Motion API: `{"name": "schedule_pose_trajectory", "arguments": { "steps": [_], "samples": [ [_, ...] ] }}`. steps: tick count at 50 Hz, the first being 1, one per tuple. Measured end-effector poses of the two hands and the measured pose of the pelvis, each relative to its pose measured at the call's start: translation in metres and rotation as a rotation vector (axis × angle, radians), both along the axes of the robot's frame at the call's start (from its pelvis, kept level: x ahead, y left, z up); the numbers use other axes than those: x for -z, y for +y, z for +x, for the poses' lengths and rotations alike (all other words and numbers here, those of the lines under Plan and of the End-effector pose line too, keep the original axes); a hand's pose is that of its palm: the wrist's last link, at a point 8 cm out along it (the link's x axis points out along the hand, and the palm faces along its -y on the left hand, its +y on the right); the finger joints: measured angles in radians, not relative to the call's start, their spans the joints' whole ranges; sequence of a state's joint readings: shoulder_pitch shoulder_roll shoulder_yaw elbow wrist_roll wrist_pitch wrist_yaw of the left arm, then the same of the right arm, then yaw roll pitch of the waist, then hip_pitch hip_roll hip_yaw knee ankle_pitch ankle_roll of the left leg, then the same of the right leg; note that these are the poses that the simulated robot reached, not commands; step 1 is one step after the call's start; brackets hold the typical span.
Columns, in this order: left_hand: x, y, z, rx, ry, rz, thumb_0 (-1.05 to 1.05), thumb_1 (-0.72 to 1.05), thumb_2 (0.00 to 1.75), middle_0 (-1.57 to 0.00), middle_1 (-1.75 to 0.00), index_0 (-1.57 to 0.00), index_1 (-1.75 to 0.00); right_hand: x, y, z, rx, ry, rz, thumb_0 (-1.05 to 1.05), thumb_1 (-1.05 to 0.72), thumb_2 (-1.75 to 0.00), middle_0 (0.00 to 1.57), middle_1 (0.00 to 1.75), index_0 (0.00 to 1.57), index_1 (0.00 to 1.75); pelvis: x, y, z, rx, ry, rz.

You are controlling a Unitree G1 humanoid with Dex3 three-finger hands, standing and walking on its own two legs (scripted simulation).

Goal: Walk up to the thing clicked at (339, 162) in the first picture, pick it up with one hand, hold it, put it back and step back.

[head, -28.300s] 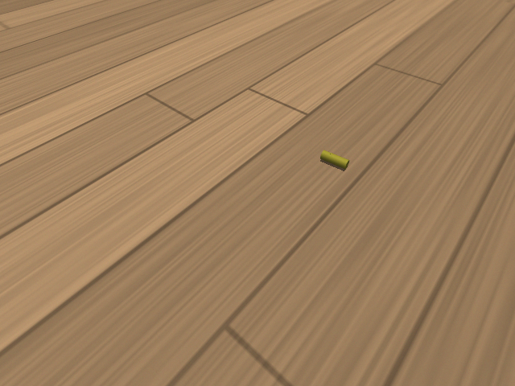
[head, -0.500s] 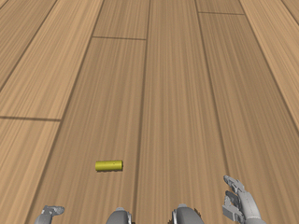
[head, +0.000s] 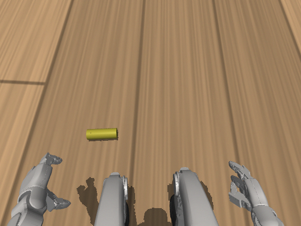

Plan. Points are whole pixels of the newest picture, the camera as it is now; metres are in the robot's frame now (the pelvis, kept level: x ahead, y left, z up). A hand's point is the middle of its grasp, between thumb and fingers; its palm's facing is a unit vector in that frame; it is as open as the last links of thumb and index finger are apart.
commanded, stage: rise first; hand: left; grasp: from above
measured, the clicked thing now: (102, 133) +0.52 +0.23 -0.53
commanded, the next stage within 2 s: none
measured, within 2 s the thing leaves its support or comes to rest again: neither
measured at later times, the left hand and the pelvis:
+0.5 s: hand (73, 152) +0.37 +0.29 -0.30, palm faces -0.49 -0.17 -0.86, open 14.0 cm; pelvis -0.05 +0.00 -0.16, yaw -3 degrees
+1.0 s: hand (79, 142) +0.43 +0.29 -0.36, palm faces -0.47 +0.01 -0.88, open 14.1 cm; pelvis -0.05 +0.01 -0.21, yaw -5 degrees
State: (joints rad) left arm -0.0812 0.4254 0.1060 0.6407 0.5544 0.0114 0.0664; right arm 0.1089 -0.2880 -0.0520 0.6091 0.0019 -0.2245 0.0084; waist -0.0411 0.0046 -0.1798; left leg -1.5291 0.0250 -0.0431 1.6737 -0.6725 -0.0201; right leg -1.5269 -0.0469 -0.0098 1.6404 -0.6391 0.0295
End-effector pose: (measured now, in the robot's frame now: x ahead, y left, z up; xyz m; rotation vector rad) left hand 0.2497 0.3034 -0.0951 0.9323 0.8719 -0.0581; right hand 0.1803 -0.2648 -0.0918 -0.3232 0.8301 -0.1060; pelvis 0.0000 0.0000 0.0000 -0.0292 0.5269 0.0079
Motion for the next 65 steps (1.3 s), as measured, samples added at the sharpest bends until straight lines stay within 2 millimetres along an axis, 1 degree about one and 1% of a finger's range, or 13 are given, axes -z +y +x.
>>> {"name": "schedule_pose_trajectory", "arguments": {
  "steps": [5,8,11,15,19,23,27,30,34,41,51,57,65],
  "samples": [
    [0.039,0.000,0.035,0.120,-0.051,0.086,0.00,-0.53,0.97,-0.11,-1.05,-0.11,-1.06,0.058,-0.008,-0.023,0.014,0.086,0.000,0.01,-0.90,-0.90,0.21,0.30,0.20,0.30,0.044,-0.002,-0.014,0.004,0.047,-0.003],
    [0.061,0.000,0.054,0.190,-0.067,0.137,0.00,-0.54,0.99,-0.11,-1.06,-0.11,-1.06,0.091,-0.010,-0.042,0.022,0.152,0.005,0.01,-0.91,-0.90,0.20,0.30,0.20,0.30,0.068,-0.003,-0.022,0.005,0.064,-0.006],
    [0.080,0.000,0.072,0.254,-0.082,0.178,0.00,-0.56,1.00,-0.11,-1.06,-0.11,-1.07,0.119,-0.010,-0.063,0.031,0.221,0.009,0.01,-0.92,-0.90,0.20,0.30,0.20,0.30,0.090,-0.003,-0.030,0.007,0.074,-0.012],
    [0.102,0.000,0.094,0.330,-0.098,0.222,0.00,-0.56,1.02,-0.10,-1.06,-0.10,-1.08,0.146,-0.010,-0.094,0.050,0.306,0.008,0.01,-0.91,-0.90,0.20,0.30,0.20,0.30,0.115,-0.002,-0.038,0.009,0.076,-0.021],
    [0.121,-0.003,0.113,0.398,-0.114,0.254,0.00,-0.55,1.03,-0.08,-1.06,-0.08,-1.07,0.164,-0.010,-0.123,0.082,0.377,0.000,0.01,-0.89,-0.90,0.21,0.30,0.20,0.30,0.135,0.000,-0.044,0.013,0.073,-0.033],
    [0.138,-0.006,0.126,0.457,-0.129,0.279,0.00,-0.53,1.04,-0.07,-1.05,-0.08,-1.06,0.173,-0.011,-0.148,0.114,0.439,-0.015,0.01,-0.88,-0.89,0.21,0.30,0.20,0.30,0.150,0.003,-0.048,0.015,0.068,-0.045],
    [0.153,-0.007,0.137,0.504,-0.143,0.305,0.00,-0.53,1.04,-0.07,-1.04,-0.07,-1.04,0.178,-0.012,-0.167,0.137,0.494,-0.034,0.01,-0.88,-0.89,0.21,0.30,0.20,0.30,0.163,0.006,-0.050,0.017,0.067,-0.057],
    [0.163,-0.007,0.145,0.537,-0.153,0.329,0.00,-0.53,1.04,-0.07,-1.02,-0.07,-1.03,0.182,-0.012,-0.178,0.146,0.529,-0.047,0.01,-0.88,-0.89,0.21,0.30,0.20,0.30,0.172,0.008,-0.050,0.017,0.067,-0.064],
    [0.175,-0.008,0.155,0.570,-0.162,0.354,0.00,-0.53,1.04,-0.07,-1.00,-0.07,-1.01,0.187,-0.012,-0.186,0.149,0.560,-0.060,0.01,-0.89,-0.89,0.20,0.30,0.20,0.30,0.182,0.009,-0.051,0.017,0.065,-0.071],
    [0.192,-0.011,0.170,0.619,-0.164,0.381,0.00,-0.52,1.03,-0.07,-0.98,-0.08,-0.99,0.199,-0.010,-0.191,0.141,0.593,-0.066,0.01,-0.89,-0.90,0.20,0.30,0.20,0.30,0.197,0.010,-0.050,0.018,0.069,-0.079],
    [0.211,-0.014,0.186,0.655,-0.175,0.400,0.00,-0.52,1.01,-0.08,-0.98,-0.09,-0.98,0.214,-0.005,-0.190,0.107,0.636,-0.062,0.00,-0.90,-0.90,0.21,0.30,0.20,0.30,0.210,0.010,-0.045,0.025,0.075,-0.085],
    [0.223,-0.012,0.193,0.638,-0.176,0.403,0.01,-0.52,1.01,-0.08,-0.98,-0.09,-0.98,0.216,-0.004,-0.189,0.096,0.653,-0.068,0.00,-0.90,-0.90,0.20,0.30,0.20,0.30,0.215,0.010,-0.042,0.030,0.085,-0.091],
    [0.235,-0.013,0.200,0.630,-0.170,0.403,0.01,-0.52,1.00,-0.08,-1.00,-0.09,-1.00,0.215,-0.003,-0.192,0.101,0.679,-0.074,0.00,-0.91,-0.90,0.20,0.30,0.20,0.30,0.217,0.012,-0.038,0.031,0.098,-0.097]
  ]
}}
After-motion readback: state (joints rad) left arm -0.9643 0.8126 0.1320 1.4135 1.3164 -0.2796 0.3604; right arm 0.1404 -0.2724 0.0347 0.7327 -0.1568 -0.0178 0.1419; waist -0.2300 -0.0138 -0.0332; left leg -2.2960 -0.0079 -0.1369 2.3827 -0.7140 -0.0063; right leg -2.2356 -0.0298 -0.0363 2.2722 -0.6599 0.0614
